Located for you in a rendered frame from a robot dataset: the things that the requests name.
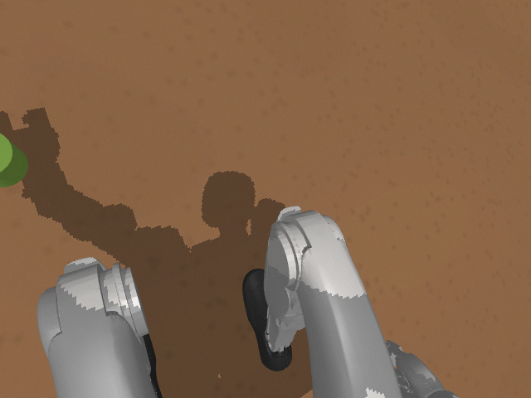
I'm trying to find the left robot foot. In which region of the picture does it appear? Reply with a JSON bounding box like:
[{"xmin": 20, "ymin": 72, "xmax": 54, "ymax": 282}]
[{"xmin": 143, "ymin": 334, "xmax": 163, "ymax": 398}]

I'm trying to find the right robot hand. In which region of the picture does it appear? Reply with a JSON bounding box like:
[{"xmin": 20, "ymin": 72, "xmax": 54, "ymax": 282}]
[{"xmin": 386, "ymin": 340, "xmax": 445, "ymax": 398}]

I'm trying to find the tin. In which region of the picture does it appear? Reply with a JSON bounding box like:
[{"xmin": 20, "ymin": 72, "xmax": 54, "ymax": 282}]
[{"xmin": 0, "ymin": 133, "xmax": 28, "ymax": 187}]

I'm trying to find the right robot foot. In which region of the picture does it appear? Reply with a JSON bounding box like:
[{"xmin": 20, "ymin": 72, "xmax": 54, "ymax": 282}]
[{"xmin": 242, "ymin": 269, "xmax": 292, "ymax": 371}]

